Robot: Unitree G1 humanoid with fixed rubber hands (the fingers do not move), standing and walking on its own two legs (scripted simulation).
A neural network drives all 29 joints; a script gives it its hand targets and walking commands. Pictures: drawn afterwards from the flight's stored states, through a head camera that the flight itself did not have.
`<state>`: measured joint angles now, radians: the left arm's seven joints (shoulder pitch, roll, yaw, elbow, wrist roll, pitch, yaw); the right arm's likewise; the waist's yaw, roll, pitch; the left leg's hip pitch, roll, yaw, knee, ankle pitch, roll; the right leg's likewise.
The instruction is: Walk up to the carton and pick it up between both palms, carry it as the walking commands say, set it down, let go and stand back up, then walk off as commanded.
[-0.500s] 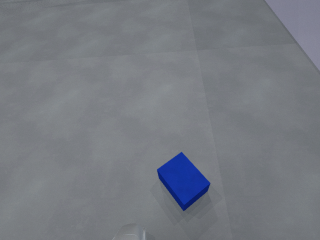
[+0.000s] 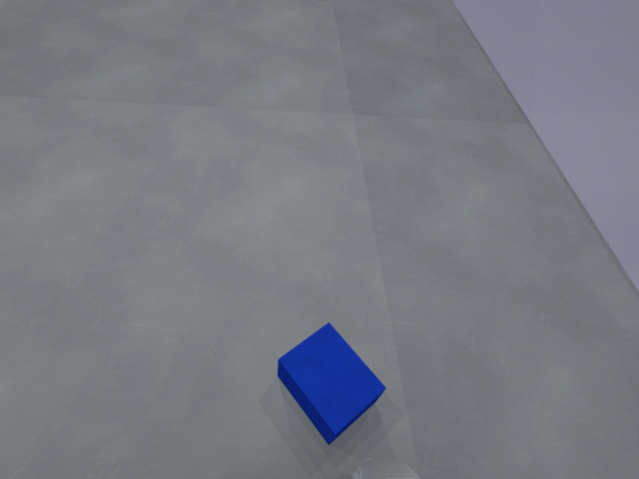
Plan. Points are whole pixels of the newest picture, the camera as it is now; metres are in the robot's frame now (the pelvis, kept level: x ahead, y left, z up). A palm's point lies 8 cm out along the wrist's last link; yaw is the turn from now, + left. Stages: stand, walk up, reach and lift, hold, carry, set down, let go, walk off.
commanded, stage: walk up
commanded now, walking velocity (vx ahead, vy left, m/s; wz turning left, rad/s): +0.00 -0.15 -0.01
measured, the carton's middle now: (328, 381) +0.45 -0.09 -0.71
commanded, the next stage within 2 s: none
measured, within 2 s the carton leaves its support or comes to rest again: neither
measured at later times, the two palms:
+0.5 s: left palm out of the picture -0.02 +0.17 -0.12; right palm out of the picture +0.02 -0.31 -0.15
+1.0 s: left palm out of the picture +0.02 +0.22 -0.16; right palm out of the picture +0.09 -0.24 -0.14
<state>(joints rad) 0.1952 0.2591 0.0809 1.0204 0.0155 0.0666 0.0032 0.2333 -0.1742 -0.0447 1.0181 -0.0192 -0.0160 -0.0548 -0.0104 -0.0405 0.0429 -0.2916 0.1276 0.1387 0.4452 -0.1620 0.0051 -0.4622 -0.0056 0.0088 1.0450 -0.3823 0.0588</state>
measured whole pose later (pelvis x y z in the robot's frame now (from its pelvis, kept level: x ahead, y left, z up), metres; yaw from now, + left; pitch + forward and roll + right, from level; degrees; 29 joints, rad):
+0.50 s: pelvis -0.01 -0.07 +0.01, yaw +0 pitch +1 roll +2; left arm 0.31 0.16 0.05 1.09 0.03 -0.04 0.03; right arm 0.25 -0.21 -0.07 1.07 -0.03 0.02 0.01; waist 0.03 0.03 -0.01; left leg -0.38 0.04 0.06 0.88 -0.32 -0.05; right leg -0.14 -0.04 -0.06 0.31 -0.19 -0.02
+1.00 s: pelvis +0.03 -0.01 +0.00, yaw -1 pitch -1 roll +0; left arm 0.28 0.18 0.03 1.11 0.00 -0.01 0.03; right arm 0.17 -0.16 -0.02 1.05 -0.01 -0.01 -0.02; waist 0.01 -0.05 0.05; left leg -0.22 0.04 0.12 0.44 -0.20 0.00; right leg -0.11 -0.09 0.02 0.42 -0.29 0.07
